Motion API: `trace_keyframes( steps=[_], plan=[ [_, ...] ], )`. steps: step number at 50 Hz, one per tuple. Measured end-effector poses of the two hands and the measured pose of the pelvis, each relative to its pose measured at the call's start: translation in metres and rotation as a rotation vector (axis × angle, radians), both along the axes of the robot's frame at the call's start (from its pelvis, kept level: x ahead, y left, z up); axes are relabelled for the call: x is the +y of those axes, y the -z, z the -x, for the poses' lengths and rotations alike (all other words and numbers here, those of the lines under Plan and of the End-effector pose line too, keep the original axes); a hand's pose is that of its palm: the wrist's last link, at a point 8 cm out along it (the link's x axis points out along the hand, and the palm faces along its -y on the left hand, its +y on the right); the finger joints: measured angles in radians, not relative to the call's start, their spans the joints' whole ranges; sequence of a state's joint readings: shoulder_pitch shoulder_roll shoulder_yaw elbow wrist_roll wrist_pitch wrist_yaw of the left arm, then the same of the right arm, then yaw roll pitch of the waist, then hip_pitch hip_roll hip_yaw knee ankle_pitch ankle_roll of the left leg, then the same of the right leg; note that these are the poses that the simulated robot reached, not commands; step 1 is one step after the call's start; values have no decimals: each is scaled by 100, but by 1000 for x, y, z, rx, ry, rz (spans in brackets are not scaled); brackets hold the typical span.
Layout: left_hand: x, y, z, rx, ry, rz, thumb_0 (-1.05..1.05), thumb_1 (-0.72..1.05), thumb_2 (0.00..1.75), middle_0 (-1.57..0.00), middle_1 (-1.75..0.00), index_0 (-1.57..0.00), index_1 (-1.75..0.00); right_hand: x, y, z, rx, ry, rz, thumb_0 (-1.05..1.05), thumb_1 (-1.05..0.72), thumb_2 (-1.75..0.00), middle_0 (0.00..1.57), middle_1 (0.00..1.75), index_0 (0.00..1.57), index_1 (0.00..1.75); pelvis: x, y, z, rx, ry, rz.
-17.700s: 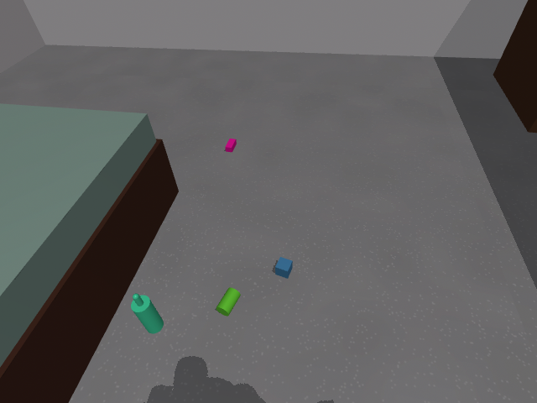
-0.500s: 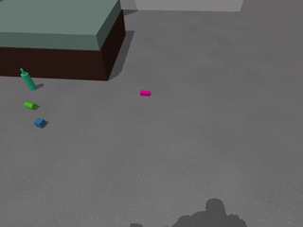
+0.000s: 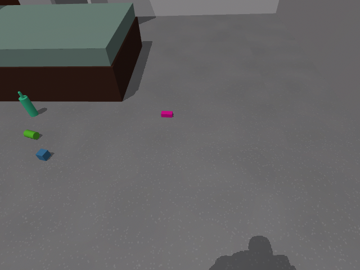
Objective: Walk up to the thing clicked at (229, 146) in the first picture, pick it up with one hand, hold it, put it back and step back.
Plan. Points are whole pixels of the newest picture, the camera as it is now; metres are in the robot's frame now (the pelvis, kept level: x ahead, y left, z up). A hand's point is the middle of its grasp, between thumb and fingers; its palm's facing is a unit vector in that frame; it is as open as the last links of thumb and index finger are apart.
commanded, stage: stand
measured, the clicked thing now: (166, 114) +1.47 +0.18 -0.76
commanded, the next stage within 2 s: none
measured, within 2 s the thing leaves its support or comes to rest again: neither
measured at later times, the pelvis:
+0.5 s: pelvis +0.01 +0.00 +0.00, yaw -1 degrees
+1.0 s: pelvis +0.01 +0.01 +0.00, yaw -1 degrees
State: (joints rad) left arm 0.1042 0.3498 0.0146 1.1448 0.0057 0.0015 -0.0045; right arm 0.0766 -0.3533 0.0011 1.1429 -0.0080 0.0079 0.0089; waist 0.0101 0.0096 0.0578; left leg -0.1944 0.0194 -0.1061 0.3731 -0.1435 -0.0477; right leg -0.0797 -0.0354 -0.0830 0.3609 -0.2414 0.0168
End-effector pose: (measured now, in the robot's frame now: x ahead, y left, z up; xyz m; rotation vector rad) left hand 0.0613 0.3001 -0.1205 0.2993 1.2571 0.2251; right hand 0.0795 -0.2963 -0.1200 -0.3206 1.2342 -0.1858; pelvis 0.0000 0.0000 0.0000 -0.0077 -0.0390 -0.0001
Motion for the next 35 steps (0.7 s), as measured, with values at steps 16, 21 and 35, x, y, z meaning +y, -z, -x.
trace_keyframes(
  steps=[16,21,35],
  plan=[
    [1,-3,-23,-25,19,-2,0,90,90,-20,-30,-21,-30,0,1,4,19,7,4,1,-90,-90,20,30,21,30,0,-1,-7,8,11,-2],
    [2,-4,-24,-25,19,-4,0,90,90,-20,-30,-21,-30,3,1,-2,8,0,0,1,-90,-90,20,30,21,30,2,-1,-8,10,12,-3],
    [4,-2,-16,-8,12,-1,0,90,90,-20,-30,-21,-30,5,-2,-9,-11,-10,3,1,-90,-90,20,30,21,30,4,-1,-10,8,14,-4]
  ],
)
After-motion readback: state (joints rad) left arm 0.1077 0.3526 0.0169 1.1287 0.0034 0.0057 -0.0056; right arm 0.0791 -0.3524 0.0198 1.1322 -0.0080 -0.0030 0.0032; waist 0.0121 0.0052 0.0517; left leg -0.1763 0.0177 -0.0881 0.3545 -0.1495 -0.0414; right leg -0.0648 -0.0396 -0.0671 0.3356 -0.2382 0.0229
